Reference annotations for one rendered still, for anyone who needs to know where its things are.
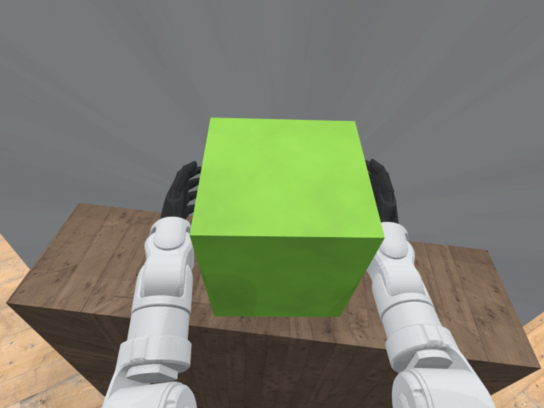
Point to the left robot forearm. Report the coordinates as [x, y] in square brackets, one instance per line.
[157, 346]

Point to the robot left upper arm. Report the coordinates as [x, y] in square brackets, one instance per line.
[159, 395]

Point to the right robot forearm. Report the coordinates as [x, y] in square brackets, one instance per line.
[416, 338]

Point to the carton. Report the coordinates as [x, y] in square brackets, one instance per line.
[285, 221]

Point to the left robot hand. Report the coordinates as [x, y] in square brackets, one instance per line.
[178, 197]

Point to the pedestal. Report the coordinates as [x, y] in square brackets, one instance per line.
[78, 297]

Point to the right robot hand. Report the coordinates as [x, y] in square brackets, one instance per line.
[383, 191]

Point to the robot right upper arm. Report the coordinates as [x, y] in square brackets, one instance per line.
[439, 388]

